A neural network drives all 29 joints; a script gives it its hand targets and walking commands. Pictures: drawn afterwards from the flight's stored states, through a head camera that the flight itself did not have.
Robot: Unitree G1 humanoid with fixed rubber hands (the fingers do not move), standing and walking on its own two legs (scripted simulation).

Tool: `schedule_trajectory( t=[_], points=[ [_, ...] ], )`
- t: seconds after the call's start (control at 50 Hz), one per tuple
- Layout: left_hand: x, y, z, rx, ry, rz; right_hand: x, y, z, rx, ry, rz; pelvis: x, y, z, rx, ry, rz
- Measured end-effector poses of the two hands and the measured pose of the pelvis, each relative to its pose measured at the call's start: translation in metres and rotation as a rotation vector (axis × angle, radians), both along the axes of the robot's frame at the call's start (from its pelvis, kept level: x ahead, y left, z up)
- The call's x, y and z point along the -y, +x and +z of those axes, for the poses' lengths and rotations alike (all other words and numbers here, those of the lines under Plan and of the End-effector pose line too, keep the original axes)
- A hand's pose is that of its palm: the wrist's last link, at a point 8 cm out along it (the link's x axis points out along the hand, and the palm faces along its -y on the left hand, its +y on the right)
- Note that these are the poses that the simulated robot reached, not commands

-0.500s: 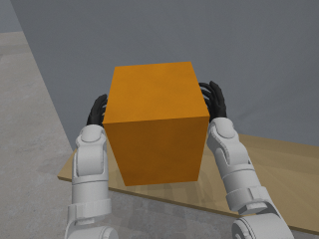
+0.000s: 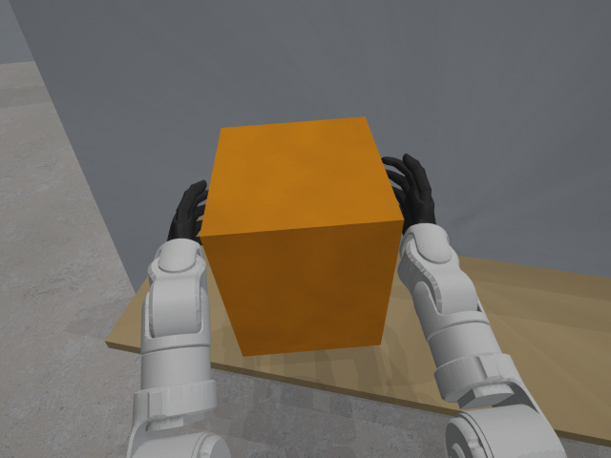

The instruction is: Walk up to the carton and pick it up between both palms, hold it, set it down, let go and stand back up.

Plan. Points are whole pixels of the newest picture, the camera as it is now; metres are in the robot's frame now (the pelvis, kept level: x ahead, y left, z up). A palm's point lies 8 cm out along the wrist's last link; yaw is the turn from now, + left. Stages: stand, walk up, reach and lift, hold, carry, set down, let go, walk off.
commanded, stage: hold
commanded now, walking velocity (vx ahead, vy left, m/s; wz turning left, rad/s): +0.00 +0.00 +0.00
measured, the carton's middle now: (302, 239) +0.39 +0.00 +0.12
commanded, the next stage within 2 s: none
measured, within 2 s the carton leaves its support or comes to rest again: neither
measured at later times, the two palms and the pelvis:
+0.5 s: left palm (191, 237) +0.36 +0.14 +0.16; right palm (419, 216) +0.36 -0.15 +0.18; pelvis +0.00 +0.00 +0.00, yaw +0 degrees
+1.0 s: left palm (189, 239) +0.35 +0.14 +0.16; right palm (419, 218) +0.36 -0.14 +0.18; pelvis +0.00 +0.00 +0.00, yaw +1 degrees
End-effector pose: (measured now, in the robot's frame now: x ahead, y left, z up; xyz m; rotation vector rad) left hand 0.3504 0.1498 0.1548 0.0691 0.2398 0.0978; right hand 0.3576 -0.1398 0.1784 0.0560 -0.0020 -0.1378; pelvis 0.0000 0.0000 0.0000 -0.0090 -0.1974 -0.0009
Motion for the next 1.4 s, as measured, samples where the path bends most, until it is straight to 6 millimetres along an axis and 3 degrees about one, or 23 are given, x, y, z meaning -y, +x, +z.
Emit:
schedule_trajectory(
  t=[0.6, 0.98, 1.4],
  points=[
    [0.005, 0.004, 0.007, 0.019, 0.006, -0.003, 0.005, 0.003, 0.007, 0.019, -0.003, -0.004, 0.003, 0.0, 0.0, -0.011, 0.003, 0.0],
    [0.005, 0.0, 0.003, 0.016, 0.015, -0.008, 0.005, 0.0, 0.0, 0.015, 0.013, -0.001, 0.005, 0.005, 0.0, -0.007, 0.0, 0.01],
    [-0.001, -0.003, 0.006, 0.01, 0.005, 0.004, -0.001, -0.001, 0.004, 0.01, -0.006, 0.005, 0.005, -0.007, 0.0, -0.003, 0.004, 0.013]
  ],
)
